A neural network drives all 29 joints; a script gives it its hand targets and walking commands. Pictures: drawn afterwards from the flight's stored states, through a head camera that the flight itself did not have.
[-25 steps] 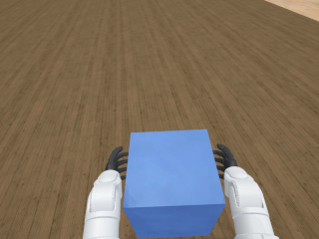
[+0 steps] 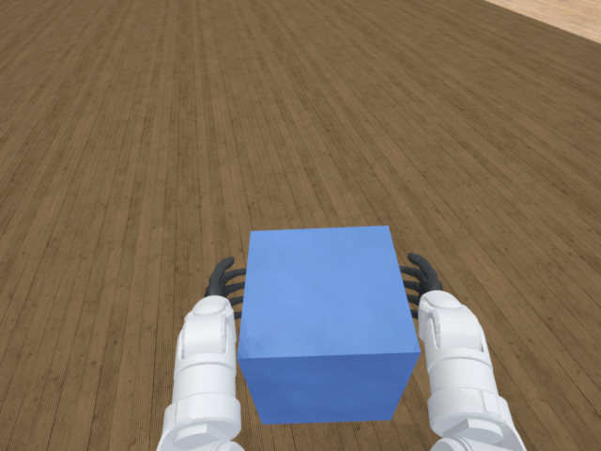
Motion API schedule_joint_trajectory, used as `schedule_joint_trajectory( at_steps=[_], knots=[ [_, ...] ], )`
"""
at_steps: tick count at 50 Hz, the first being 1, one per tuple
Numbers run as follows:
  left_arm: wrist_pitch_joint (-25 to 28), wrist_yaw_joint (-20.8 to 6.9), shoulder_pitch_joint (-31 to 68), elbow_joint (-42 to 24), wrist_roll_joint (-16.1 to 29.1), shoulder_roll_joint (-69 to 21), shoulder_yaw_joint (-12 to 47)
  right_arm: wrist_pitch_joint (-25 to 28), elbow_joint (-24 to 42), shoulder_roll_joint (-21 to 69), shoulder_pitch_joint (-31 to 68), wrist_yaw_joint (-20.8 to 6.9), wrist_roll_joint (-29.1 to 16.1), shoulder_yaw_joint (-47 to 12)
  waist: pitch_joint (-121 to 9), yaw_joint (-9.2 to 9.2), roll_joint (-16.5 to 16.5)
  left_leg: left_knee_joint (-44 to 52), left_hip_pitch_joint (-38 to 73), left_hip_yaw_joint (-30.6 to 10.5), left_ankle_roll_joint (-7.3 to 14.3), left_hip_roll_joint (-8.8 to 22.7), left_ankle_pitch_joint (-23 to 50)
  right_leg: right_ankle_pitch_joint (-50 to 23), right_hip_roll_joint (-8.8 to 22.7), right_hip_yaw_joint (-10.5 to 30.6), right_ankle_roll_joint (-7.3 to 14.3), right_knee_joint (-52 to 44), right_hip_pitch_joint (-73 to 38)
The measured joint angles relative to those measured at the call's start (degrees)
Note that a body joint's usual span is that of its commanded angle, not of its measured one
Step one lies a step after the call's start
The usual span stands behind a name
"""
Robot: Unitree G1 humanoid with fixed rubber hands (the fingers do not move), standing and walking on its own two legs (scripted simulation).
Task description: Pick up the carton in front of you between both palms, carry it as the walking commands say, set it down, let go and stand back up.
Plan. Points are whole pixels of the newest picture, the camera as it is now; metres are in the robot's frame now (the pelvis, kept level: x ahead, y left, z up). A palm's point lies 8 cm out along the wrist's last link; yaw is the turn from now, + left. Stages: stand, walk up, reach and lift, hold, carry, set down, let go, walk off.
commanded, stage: set down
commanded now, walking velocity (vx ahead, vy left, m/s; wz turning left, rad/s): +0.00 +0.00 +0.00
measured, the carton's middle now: (323, 328) +0.32 +0.00 -0.04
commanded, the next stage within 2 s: none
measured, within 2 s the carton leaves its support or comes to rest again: neither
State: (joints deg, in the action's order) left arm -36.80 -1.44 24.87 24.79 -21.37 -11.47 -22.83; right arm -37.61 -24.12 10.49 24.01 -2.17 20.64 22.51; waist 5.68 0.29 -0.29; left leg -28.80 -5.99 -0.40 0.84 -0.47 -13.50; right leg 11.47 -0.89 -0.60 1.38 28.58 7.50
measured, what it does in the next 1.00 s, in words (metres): lowers itself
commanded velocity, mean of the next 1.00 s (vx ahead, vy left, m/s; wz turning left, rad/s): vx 0.00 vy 0.00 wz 0.00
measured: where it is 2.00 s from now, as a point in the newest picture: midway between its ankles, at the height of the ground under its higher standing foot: outside the picture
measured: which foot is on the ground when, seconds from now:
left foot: down 0.00-1.00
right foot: down 0.00-1.00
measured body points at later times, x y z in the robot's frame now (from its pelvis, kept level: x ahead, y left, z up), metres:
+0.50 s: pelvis -0.02 +0.01 -0.09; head +0.19 +0.00 +0.31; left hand +0.38 +0.15 -0.17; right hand +0.38 -0.15 -0.18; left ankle +0.04 +0.12 -0.73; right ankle +0.06 -0.10 -0.73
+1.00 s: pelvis -0.04 +0.00 -0.23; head +0.21 -0.01 +0.15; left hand +0.42 +0.15 -0.32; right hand +0.42 -0.16 -0.32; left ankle +0.04 +0.12 -0.73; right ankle +0.06 -0.10 -0.73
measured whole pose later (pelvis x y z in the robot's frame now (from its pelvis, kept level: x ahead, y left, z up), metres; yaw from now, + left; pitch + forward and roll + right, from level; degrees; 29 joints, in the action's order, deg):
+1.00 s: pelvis -0.04 +0.00 -0.23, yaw +2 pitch +43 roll +1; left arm -10.3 4.4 46.3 37.9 -10.2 -4.3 -24.3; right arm -11.5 -39.2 0.8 46.7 2.3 10.2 22.4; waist -11.0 0.6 -1.3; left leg -92.0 -104.6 -0.4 -0.3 -2.6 -29.9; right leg 27.9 -1.4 0.1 0.8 91.5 106.1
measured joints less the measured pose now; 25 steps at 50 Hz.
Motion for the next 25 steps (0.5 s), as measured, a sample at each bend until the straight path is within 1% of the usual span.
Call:
schedule_joint_trajectory(
  at_steps=[3, 7, 10, 13, 16, 20, 22, 25],
  knots=[
    [2.9, 0.0, 4.7, 4.7, -2.8, -0.6, -4.5, 2.9, -5.4, -0.4, 5.0, -0.9, 2.4, 4.4, 0.7, 0.10, -0.2, -3.5, -3.1, -0.7, 0.1, -0.6, -1.1, 1.6, -0.5, 1.0, 0.2, 3.5, 2.9],
    [6.3, -0.3, 8.9, 8.2, -5.5, -0.8, -8.7, 6.5, -9.9, -0.9, 9.7, -1.6, 5.2, 7.7, 1.4, -0.34, -0.7, -7.9, -9.3, -0.9, -0.1, -0.9, -2.2, 2.7, -0.4, 1.2, -0.3, 7.6, 8.9],
    [9.5, -0.4, 10.0, 9.0, -6.0, -0.6, -9.7, 10.1, -11.5, -0.9, 11.2, -1.9, 6.7, 8.6, 1.5, -0.34, -0.8, -10.8, -15.9, -0.9, -0.2, -1.2, -2.7, 3.3, -0.2, 1.1, -0.5, 10.6, 15.5],
    [14.1, -0.2, 9.8, 8.9, -4.8, -0.1, -8.7, 14.9, -11.8, -1.1, 11.4, -1.7, 6.5, 8.1, 1.6, 0.01, -0.8, -14.0, -24.2, -1.0, -0.2, -1.4, -3.0, 3.6, 0.0, 0.9, -0.6, 13.7, 23.6],
    [19.6, 0.9, 9.7, 8.8, -2.3, 0.4, -6.9, 20.3, -11.5, -2.0, 11.3, -1.1, 4.5, 6.6, 1.8, 0.31, -0.9, -17.8, -33.5, -0.9, -0.2, -1.7, -3.4, 4.0, 0.1, 0.9, -0.7, 17.4, 32.9],
    [25.8, 3.0, 9.5, 8.0, 2.7, 1.3, -3.5, 26.3, -10.5, -4.1, 11.1, 0.0, -0.5, 3.5, 0.3, 0.68, -0.9, -24.2, -46.9, -0.7, -0.2, -1.9, -4.7, 5.3, 0.3, 1.0, -0.8, 23.8, 46.3],
    [27.7, 4.2, 9.1, 7.0, 5.3, 1.8, -1.3, 28.1, -9.7, -5.2, 10.8, 0.9, -3.5, 1.5, -1.7, 0.75, -0.9, -27.6, -53.5, -0.5, -0.2, -1.9, -5.6, 6.2, 0.2, 1.1, -1.0, 27.3, 52.9],
    [29.0, 5.2, 8.6, 5.4, 8.5, 2.4, 1.1, 29.3, -8.3, -6.6, 10.3, 1.6, -7.4, -1.0, -5.7, 0.63, -0.8, -32.7, -62.2, -0.2, -0.2, -1.9, -7.3, 7.8, 0.1, 1.3, -1.1, 32.4, 61.7]
  ],
)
